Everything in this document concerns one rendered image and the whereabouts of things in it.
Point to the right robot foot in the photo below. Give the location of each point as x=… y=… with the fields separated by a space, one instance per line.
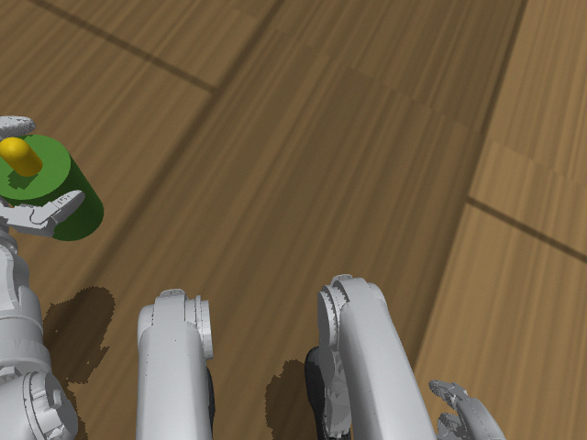
x=316 y=394

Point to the left robot hand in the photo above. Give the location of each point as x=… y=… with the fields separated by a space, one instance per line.
x=27 y=218

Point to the right robot hand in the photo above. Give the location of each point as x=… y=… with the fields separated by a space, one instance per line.
x=474 y=422

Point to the left robot arm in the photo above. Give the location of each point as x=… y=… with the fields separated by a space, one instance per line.
x=33 y=405

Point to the bottle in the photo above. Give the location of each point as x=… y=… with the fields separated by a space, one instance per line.
x=36 y=169

